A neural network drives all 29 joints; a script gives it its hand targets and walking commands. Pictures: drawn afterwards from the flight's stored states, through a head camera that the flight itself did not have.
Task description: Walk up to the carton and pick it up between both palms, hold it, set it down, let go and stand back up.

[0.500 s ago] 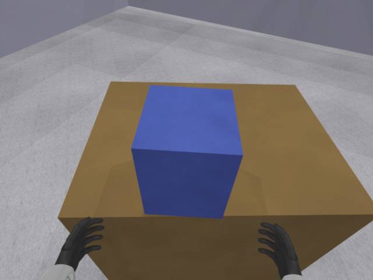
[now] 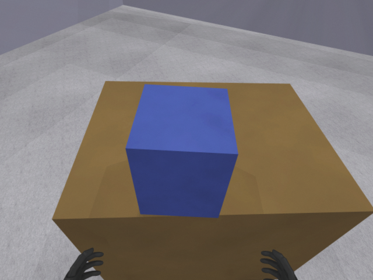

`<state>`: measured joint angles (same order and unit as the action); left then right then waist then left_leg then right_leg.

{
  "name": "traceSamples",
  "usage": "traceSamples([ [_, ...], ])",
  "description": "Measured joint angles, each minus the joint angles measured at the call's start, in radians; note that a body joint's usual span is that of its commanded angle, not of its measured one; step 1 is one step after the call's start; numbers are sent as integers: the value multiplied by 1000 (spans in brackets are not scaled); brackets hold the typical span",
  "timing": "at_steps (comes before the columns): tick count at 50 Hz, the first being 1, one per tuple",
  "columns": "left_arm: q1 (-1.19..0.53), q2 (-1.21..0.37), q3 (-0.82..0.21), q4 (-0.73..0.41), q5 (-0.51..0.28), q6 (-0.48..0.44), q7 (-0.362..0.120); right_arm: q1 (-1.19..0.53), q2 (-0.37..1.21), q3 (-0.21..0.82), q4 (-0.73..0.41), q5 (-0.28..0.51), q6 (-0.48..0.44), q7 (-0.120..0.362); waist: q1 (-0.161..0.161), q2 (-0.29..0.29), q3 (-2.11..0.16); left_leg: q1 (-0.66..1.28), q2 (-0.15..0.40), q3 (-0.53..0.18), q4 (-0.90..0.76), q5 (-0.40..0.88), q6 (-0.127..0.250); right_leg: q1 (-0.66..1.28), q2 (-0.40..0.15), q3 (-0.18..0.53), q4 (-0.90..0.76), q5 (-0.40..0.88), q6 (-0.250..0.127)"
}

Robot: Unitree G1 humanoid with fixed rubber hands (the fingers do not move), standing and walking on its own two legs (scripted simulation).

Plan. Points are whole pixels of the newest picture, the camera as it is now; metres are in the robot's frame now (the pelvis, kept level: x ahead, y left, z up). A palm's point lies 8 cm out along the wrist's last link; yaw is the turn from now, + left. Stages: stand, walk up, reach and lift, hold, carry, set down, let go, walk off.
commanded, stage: set down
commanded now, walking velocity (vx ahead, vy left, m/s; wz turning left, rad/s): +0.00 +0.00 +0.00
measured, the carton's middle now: (182, 153) +0.42 +0.04 +0.05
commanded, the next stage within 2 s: let go in 0.10 s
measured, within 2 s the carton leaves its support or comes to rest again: neither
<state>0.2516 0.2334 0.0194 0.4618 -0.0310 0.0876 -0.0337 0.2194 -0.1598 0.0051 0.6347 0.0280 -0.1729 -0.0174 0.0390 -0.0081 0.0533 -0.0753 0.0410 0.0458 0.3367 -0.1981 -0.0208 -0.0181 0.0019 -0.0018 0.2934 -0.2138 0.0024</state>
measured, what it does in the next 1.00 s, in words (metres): stands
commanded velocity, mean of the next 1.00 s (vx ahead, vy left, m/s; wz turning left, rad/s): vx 0.00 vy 0.00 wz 0.00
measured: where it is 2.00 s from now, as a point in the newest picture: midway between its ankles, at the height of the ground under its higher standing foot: outside the picture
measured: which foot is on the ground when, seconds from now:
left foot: down 0.00-1.00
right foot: down 0.00-1.00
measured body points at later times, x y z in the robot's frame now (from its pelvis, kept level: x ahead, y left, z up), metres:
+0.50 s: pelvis -0.01 +0.00 +0.00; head -0.01 +0.00 +0.45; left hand +0.16 +0.22 -0.09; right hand +0.15 -0.23 -0.09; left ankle -0.01 +0.13 -0.75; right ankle -0.03 -0.12 -0.75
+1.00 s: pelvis -0.02 +0.01 -0.01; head -0.04 +0.01 +0.44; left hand +0.06 +0.28 -0.12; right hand +0.05 -0.26 -0.13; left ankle -0.01 +0.13 -0.75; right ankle -0.03 -0.12 -0.75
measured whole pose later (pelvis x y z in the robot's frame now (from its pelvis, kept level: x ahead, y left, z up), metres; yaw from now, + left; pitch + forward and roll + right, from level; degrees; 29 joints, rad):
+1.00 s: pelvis -0.02 +0.01 -0.01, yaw +1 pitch -2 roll -1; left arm 0.36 0.28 0.03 0.68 0.02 -0.03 0.00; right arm 0.33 -0.27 -0.03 0.78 -0.02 -0.03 0.01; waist 0.00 0.00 0.00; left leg -0.21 0.03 0.03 0.48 -0.23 0.00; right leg -0.15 -0.02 -0.01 0.45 -0.26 0.02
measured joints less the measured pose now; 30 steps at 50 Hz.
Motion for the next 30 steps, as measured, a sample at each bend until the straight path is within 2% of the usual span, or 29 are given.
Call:
traceSamples([
  [6,-30,-14,-11,56,11,20,19,-31,-5,-23,76,-32,-8,20,-11,-2,4,-19,1,0,13,1,-1,-27,1,0,27,-6,-2],
  [13,-61,-23,-11,72,22,30,28,-55,-11,-28,115,-42,-27,27,-22,-8,5,-26,4,3,19,3,-4,-42,3,2,47,-9,-5],
  [30,-69,-33,-23,71,27,41,37,-48,-19,-42,104,-51,-18,38,-30,-8,9,-34,3,9,41,-5,0,-55,1,8,74,-17,-2],
])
